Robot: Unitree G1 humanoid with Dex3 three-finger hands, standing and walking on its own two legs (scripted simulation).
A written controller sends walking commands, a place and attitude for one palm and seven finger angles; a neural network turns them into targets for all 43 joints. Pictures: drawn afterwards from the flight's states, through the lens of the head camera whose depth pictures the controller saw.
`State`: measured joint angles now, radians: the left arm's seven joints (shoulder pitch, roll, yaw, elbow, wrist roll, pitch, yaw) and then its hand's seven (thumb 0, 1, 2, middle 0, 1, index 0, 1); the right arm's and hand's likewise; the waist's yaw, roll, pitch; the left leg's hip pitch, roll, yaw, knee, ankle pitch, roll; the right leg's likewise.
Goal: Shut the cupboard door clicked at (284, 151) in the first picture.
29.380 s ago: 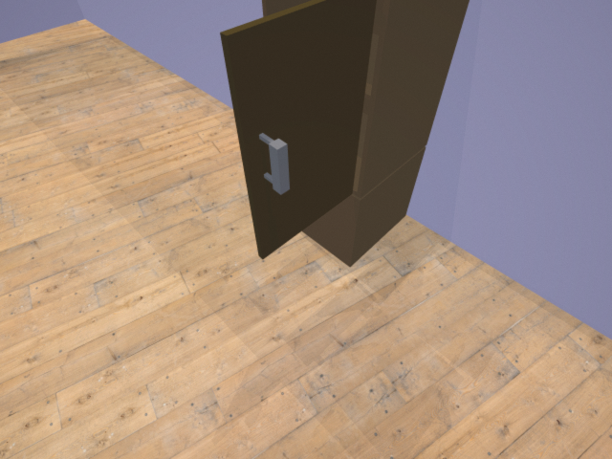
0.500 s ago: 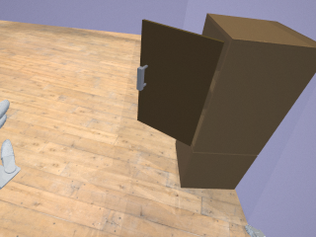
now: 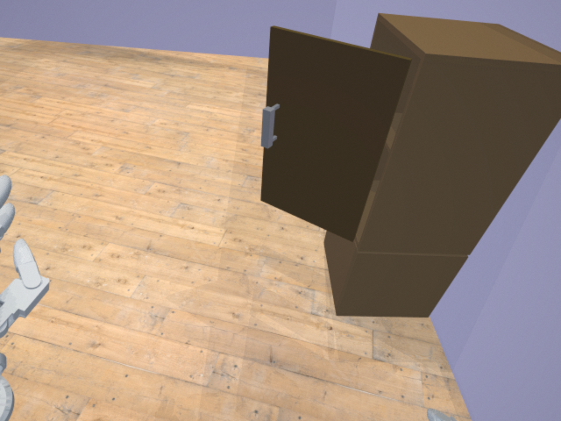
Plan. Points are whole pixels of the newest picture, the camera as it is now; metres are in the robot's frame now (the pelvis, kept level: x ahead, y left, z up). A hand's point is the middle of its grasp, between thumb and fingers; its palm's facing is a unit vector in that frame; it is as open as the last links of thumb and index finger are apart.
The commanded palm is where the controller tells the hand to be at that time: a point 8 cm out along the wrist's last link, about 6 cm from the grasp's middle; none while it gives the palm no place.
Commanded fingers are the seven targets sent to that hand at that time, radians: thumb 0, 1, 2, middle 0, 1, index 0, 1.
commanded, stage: stop stepping back and stand still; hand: left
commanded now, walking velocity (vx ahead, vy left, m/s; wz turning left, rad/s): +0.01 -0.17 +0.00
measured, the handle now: (271, 125) +0.94 +0.07 +0.00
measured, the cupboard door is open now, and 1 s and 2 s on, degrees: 58 58 58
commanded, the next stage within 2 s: let the arm hang, fingers relaxed in 0.78 s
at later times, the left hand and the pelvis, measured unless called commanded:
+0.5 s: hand (86, 260) +0.24 +0.25 +0.17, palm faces +0.42 -0.81 -0.41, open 7.4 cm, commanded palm +0.18 +0.28 +0.19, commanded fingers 0.00 0.90 0.90 -0.20 -0.30 -0.20 -0.30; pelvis +0.03 -0.01 +0.01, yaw -2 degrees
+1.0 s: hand (118, 322) +0.25 +0.25 +0.02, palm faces +0.15 -0.89 -0.44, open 7.4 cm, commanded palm none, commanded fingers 0.00 0.90 0.90 -0.20 -0.30 -0.20 -0.30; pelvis +0.03 +0.01 +0.01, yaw -1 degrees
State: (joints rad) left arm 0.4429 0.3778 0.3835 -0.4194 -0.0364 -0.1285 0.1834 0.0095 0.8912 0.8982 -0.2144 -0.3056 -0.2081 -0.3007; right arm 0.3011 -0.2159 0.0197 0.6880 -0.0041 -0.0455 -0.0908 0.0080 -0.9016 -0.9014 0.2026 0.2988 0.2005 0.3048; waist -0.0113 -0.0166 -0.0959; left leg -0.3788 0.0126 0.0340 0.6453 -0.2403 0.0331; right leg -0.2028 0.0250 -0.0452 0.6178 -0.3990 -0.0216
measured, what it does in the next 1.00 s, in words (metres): steps on the spot: right foot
